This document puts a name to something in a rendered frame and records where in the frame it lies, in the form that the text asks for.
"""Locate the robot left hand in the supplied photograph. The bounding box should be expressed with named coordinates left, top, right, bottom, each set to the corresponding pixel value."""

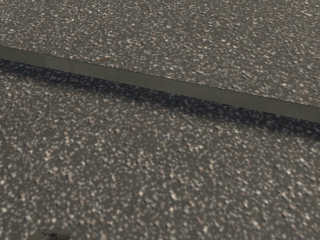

left=27, top=229, right=72, bottom=240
